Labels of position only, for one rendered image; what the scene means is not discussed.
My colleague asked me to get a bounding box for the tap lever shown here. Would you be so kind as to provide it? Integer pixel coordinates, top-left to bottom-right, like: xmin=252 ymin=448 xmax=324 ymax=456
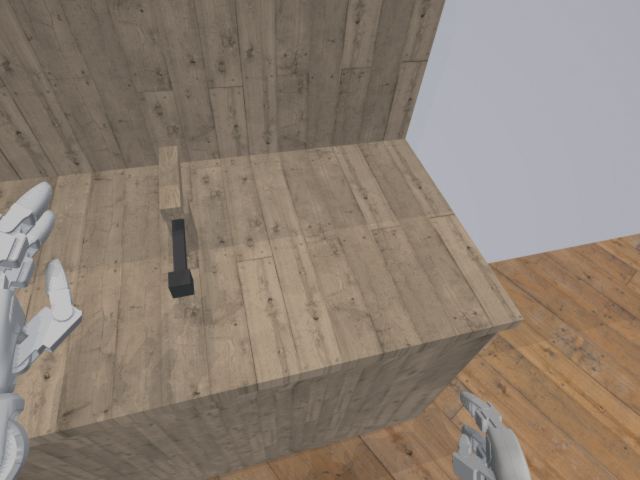
xmin=168 ymin=219 xmax=194 ymax=298

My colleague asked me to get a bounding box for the robot left hand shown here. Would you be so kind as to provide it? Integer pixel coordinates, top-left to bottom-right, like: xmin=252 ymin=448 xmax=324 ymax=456
xmin=0 ymin=182 xmax=82 ymax=394

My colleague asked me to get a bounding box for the robot right hand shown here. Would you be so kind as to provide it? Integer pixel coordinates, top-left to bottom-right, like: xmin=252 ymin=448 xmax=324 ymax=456
xmin=453 ymin=391 xmax=531 ymax=480

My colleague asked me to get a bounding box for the robot left forearm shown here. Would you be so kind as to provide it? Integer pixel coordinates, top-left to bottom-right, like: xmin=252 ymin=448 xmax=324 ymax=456
xmin=0 ymin=393 xmax=29 ymax=480

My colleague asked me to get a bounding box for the counter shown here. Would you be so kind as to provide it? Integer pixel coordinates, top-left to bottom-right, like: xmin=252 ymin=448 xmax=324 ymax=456
xmin=0 ymin=0 xmax=524 ymax=480

